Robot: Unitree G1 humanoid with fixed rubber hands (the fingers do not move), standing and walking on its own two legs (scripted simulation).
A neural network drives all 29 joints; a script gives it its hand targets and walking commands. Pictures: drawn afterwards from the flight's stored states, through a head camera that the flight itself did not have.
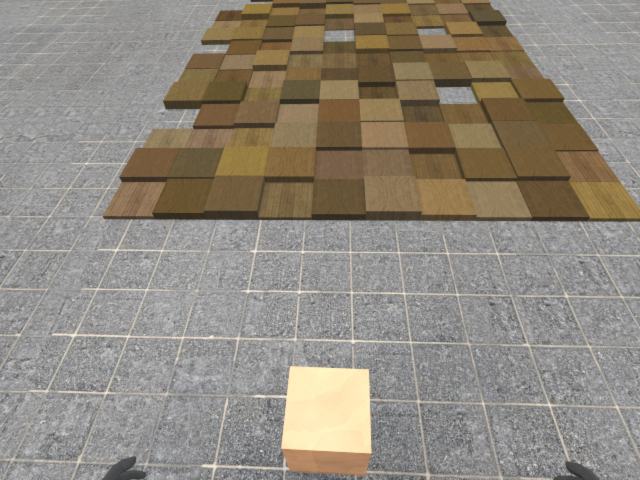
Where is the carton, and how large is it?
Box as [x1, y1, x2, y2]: [281, 366, 370, 475]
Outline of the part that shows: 290,366 281,446 290,471 364,475 370,456 368,369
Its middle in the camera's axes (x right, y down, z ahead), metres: +0.03 +0.50 +1.07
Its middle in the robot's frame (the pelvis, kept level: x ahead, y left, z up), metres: +0.38 +0.03 -0.66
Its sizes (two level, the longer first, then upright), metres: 0.210 0.200 0.250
